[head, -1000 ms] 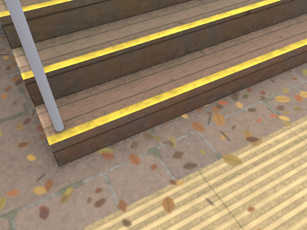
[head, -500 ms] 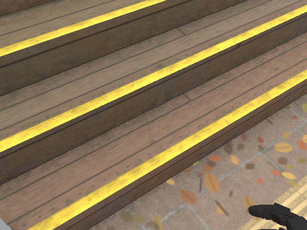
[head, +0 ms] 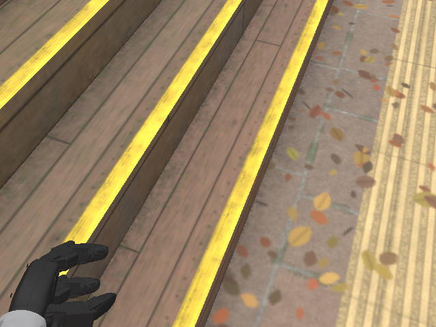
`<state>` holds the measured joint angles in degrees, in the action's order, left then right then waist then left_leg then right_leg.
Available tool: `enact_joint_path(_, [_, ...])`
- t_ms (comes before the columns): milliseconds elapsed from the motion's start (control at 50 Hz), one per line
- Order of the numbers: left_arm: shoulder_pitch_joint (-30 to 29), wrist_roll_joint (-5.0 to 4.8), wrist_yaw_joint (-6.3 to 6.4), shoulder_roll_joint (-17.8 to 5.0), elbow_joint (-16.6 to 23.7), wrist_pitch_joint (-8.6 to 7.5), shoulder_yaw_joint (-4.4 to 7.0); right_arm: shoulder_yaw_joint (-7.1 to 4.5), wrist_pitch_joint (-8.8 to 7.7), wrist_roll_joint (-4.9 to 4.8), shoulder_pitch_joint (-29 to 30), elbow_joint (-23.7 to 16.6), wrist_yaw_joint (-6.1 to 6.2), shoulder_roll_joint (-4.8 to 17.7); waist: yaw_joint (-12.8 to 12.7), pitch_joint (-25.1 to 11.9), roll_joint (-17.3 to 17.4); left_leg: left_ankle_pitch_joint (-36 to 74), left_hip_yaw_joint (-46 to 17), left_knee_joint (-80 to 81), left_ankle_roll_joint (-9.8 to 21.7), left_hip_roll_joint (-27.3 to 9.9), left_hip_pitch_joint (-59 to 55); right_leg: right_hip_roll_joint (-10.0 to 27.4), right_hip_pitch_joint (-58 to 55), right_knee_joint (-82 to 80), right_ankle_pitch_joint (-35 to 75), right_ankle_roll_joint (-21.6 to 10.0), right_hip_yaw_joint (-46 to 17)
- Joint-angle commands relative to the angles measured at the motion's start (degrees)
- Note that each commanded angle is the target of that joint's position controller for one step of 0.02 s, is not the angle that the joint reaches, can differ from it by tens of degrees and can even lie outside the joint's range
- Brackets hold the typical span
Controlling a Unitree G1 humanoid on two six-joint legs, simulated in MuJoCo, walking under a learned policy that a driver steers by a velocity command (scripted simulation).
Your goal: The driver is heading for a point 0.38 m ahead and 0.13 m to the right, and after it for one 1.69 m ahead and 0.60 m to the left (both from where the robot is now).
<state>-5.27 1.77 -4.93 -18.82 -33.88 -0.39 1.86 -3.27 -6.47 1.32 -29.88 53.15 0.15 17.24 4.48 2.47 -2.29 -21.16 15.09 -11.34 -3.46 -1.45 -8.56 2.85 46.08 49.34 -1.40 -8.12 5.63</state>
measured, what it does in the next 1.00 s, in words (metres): climbs: right foot, then left foot 0.18 m higher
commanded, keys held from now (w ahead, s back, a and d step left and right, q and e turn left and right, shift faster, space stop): w+e+shift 0.16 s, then e+shift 0.02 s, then q+shift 0.68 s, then w+q+shift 0.14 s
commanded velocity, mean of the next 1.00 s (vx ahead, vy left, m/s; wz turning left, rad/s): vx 0.43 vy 0.00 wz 0.19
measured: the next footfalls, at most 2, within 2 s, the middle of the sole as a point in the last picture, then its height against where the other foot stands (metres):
right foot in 0.12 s outside the picture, level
left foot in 0.54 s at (219, 240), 0.18 m higher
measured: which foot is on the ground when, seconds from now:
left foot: down 0.00-0.10, up 0.12-0.52, down 0.54-1.00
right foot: up 0.00-0.10, down 0.12-0.56, up 0.58-1.00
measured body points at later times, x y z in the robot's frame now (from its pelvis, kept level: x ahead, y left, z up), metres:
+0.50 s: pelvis +0.39 -0.05 +0.01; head +0.42 -0.08 +0.46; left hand +0.42 +0.21 -0.12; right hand +0.59 -0.26 -0.06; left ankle +0.55 +0.00 -0.50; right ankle +0.26 -0.04 -0.72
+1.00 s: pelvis +0.62 -0.16 +0.13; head +0.65 -0.15 +0.58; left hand +0.86 +0.09 +0.10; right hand +0.76 -0.45 +0.04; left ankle +0.59 -0.02 -0.55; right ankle +0.70 -0.31 -0.55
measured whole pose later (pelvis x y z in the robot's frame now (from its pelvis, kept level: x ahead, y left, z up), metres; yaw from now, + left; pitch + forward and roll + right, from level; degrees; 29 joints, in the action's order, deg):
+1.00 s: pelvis +0.62 -0.16 +0.13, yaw +13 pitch +3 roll +0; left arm -0.6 2.2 -0.5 -15.2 -25.6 -0.3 -1.9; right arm -6.6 0.5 3.8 -16.0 39.0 4.8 18.4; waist 6.4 0.6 -0.4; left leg -31.6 -17.7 -58.8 0.5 12.4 28.3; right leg -2.6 32.4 54.0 -10.0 2.6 -11.5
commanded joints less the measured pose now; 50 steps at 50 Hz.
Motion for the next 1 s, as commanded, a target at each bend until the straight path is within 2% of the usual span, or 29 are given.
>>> enact_joint_path(20, [2.68,-0.03,0.31,-0.54,1.76,0.53,-0.53,-1.39,-0.57,0.04,5.58,-6.69,0.90,9.12,-6.90,0.43,7.28,79.41,0.29,-4.77,1.38,-12.10,4.77,-5.69,-13.60,-5.22,-0.25,-2.78,6.80])
enact_joint_path(40, [6.08,0.60,0.64,-1.60,1.38,0.42,-0.19,-1.66,-0.01,0.00,5.48,-6.70,1.52,10.66,-9.56,-2.74,8.19,84.25,0.23,-11.56,0.72,-13.39,3.24,-6.29,-18.15,-7.33,-1.31,-3.72,5.60])
enact_joint_path(80, [23.86,-0.13,1.76,-5.33,-3.50,-0.33,2.29,-2.32,1.65,-0.03,10.23,-9.15,1.71,12.21,-18.09,-11.38,9.72,85.38,-2.16,-33.19,2.86,-15.10,6.89,-8.11,-37.05,-10.29,-0.99,-6.10,2.51])
enact_joint_path(100, [31.65,-0.56,2.56,-6.83,-7.23,-1.06,3.80,-2.38,2.70,-0.70,11.65,-10.45,1.10,11.13,-20.17,-13.25,5.82,65.15,-1.81,-49.97,3.85,-11.41,16.43,-8.65,-51.12,-17.21,2.14,-6.56,-0.65])
enact_joint_path(120, [28.34,-1.97,3.74,-9.54,-8.31,-0.43,5.54,-1.72,2.88,-0.13,12.98,-12.46,-0.31,6.28,-15.32,-7.46,-6.88,5.53,-1.48,-73.43,2.62,0.13,37.22,-4.49,-59.11,-18.83,5.04,-7.82,-10.19])
enact_joint_path(140, [26.05,1.15,3.50,-17.19,-4.89,1.00,6.84,-0.58,2.12,-0.65,8.93,-19.20,0.33,2.92,-9.42,-17.90,-10.83,-7.48,-9.46,-98.86,0.18,4.31,56.95,8.29,-75.13,-17.72,19.10,-20.21,-35.90])
enact_joint_path(160, [28.93,1.13,4.50,-17.68,-3.45,1.81,7.70,0.43,0.30,-0.75,13.36,-21.63,1.05,3.59,-12.82,-25.54,-3.34,-4.10,-17.61,-100.39,1.48,1.79,63.63,11.82,-78.51,-29.03,-1.73,-21.73,-45.95])
enact_joint_path(200, [26.88,0.39,5.26,-11.13,-5.89,0.43,5.89,1.42,0.05,0.14,17.83,-21.18,2.23,1.66,-8.15,-10.98,7.94,-8.00,-15.74,-104.82,2.21,-0.87,67.22,9.13,-60.62,-31.26,3.53,-17.54,-39.90])
enact_joint_path(220, [25.99,-0.16,5.59,-8.39,-6.44,-1.11,4.42,2.48,0.95,0.71,15.96,-20.58,2.78,-0.46,-4.66,-9.54,10.30,-9.01,-15.68,-106.52,2.92,-2.01,65.77,8.34,-52.34,-28.44,14.47,-15.41,-33.41])
enact_joint_path(260, [23.96,-0.48,5.34,-2.93,-8.55,-3.29,1.77,3.85,3.72,1.41,15.33,-20.86,3.07,-4.89,0.43,-5.10,8.93,-11.88,-16.04,-115.39,4.13,-1.19,63.38,8.54,-32.07,-27.86,24.97,-12.39,-27.99])
enact_joint_path(280, [27.00,-0.20,5.22,-0.76,-10.30,-4.48,0.90,4.30,4.27,1.44,20.91,-22.83,3.33,-6.19,-1.50,-2.45,8.79,-12.90,-17.21,-116.60,5.00,-1.06,66.14,6.92,-29.36,-27.82,25.92,-10.29,-28.97])
enact_joint_path(340, [29.16,0.41,5.34,-2.66,-14.34,-5.41,0.45,5.27,5.07,-1.14,23.86,-24.56,3.37,-7.12,-0.79,0.23,6.48,-12.59,-17.13,-109.78,7.79,3.23,74.94,7.03,-32.17,-30.64,23.57,-5.20,-20.77])
enact_joint_path(420, [34.39,-0.21,8.02,-2.81,-16.92,-3.95,-0.30,6.00,5.34,-0.17,28.08,-26.46,3.81,-8.71,-2.43,-2.14,4.62,-14.77,-15.04,-105.73,9.31,4.19,86.71,7.10,-51.23,-29.41,40.26,1.07,-10.78])
enact_joint_path(440, [35.53,-0.61,8.09,-1.60,-17.17,-3.08,-0.73,6.72,5.71,0.35,31.40,-27.75,3.39,-9.60,-3.55,-1.85,6.02,-13.06,-10.31,-96.33,8.84,3.71,84.22,4.80,-51.07,-32.07,39.21,3.02,-6.59])
enact_joint_path(460, [31.94,-1.27,7.89,-1.93,-14.93,-2.05,-0.75,7.34,6.43,0.60,31.98,-27.61,2.70,-9.40,-3.26,-2.30,8.00,-9.74,-3.97,-80.33,9.35,3.98,66.65,2.23,-42.14,-36.88,47.33,4.95,-1.15])
enact_joint_path(480, [28.88,-2.12,8.33,-3.74,-13.51,-1.29,-0.24,6.97,7.69,0.27,30.70,-26.19,2.30,-8.94,-3.29,-7.49,4.40,-5.19,-1.68,-73.17,9.35,7.07,48.78,0.64,-36.49,-36.75,64.53,4.79,0.11])
enact_joint_path(500, [29.60,-2.47,8.76,-6.72,-12.58,-2.24,0.54,6.59,8.19,-1.32,28.97,-26.11,2.19,-8.29,-2.81,-7.03,-1.57,-4.57,-2.21,-65.44,9.57,6.68,43.51,3.56,-37.35,-32.26,78.34,5.00,-1.02])
enact_joint_path(540, [24.33,-2.43,10.04,-7.90,-10.11,-2.53,1.97,4.66,9.40,-1.15,16.94,-21.57,2.19,-3.74,1.86,-10.85,-9.26,-9.55,-8.13,-54.45,11.08,7.38,39.24,7.85,-46.54,-15.01,90.08,7.82,-2.65])
enact_joint_path(560, [19.17,-3.37,9.34,-8.01,-6.31,-1.91,2.56,2.77,8.60,-0.95,8.09,-18.66,2.85,-0.33,6.86,-14.00,-5.31,-4.39,-12.31,-46.02,14.01,8.43,31.11,4.49,-42.52,0.41,83.73,9.76,-0.08])
enact_joint_path(580, [11.73,-4.46,7.38,-9.09,-0.36,-1.03,3.27,0.80,8.20,-0.67,-0.07,-14.57,3.59,1.88,14.04,-16.95,14.55,14.86,-28.38,-28.70,22.86,4.63,9.73,-9.35,-17.74,33.68,26.94,14.56,2.32])
enact_joint_path(600, [8.51,-2.13,6.05,-6.36,3.55,-0.96,1.88,-1.03,8.17,-0.56,7.36,-15.57,5.47,5.70,8.06,-21.65,23.55,19.31,-62.73,-19.38,30.93,-6.75,8.14,-14.60,-3.63,54.21,-24.47,16.19,-12.61])
enact_joint_path(620, [11.15,1.11,4.86,-2.42,5.25,-1.09,-0.38,-1.43,7.95,-0.31,13.53,-17.22,5.20,4.36,3.16,-16.33,7.91,6.22,-65.18,-19.55,27.59,-5.51,21.06,-10.93,-5.83,52.08,-18.47,13.02,-18.65])
enact_joint_path(660, [14.53,2.52,4.22,1.92,5.03,0.07,-1.04,-0.28,7.56,0.72,17.81,-15.52,5.97,-1.47,-3.49,0.18,-8.39,0.08,-57.19,-24.70,22.00,-2.59,41.68,-7.33,-3.66,47.14,-16.99,10.71,-17.30])
enact_joint_path(680, [13.65,2.74,4.67,2.00,6.36,0.48,-1.10,-0.07,6.47,0.49,19.11,-15.02,6.37,-2.14,-5.27,1.50,-10.25,4.28,-51.14,-24.87,19.53,-0.15,44.80,-5.71,-5.03,42.58,-15.90,11.27,-17.17])
enact_joint_path(760, [11.95,1.19,6.41,0.93,9.43,0.84,-1.31,-1.18,4.73,0.58,19.94,-14.61,5.66,2.42,-7.14,-3.53,-1.24,19.76,-38.06,-26.69,18.39,5.11,47.68,-8.21,-15.17,31.02,-8.05,14.26,-11.25])
enact_joint_path(860, [2.66,1.63,5.43,-0.05,14.03,0.38,-1.72,-3.44,6.93,0.83,14.47,-15.46,6.62,6.19,-1.49,-7.64,6.48,23.77,-45.36,-30.98,17.34,3.54,29.30,-8.37,-6.32,20.80,-6.98,14.20,-15.63])
enact_joint_path(940, [-0.84,1.20,4.68,0.07,14.02,-0.91,-2.38,-4.64,6.29,2.90,13.78,-17.57,4.92,7.56,1.38,-9.59,8.93,10.33,-53.48,-33.68,16.88,0.67,26.09,-4.85,-5.96,12.29,-11.79,10.77,-19.07])
enact_joint_path(980, [-1.21,0.15,4.25,0.81,13.78,-1.28,-2.92,-4.62,6.12,2.79,14.39,-17.79,4.23,6.44,1.75,-9.76,8.80,9.26,-51.64,-35.93,14.52,2.68,29.01,-3.72,-13.62,-1.01,-9.45,9.84,-17.83])
enact_joint_path(1000, [2.62,-0.98,4.03,1.50,12.32,-1.28,-3.02,-4.53,6.43,2.54,16.36,-17.88,4.16,6.00,-0.37,-10.01,8.85,8.90,-48.61,-37.54,12.46,5.12,32.56,-3.44,-22.29,-10.32,-4.58,9.73,-15.96])
Velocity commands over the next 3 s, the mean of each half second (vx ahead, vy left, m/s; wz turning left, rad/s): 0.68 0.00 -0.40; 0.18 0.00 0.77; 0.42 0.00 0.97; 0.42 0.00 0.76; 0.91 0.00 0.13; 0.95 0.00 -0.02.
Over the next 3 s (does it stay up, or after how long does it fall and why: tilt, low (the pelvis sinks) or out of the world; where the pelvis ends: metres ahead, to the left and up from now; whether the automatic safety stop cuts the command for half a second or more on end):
stays up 1.57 0.51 0.66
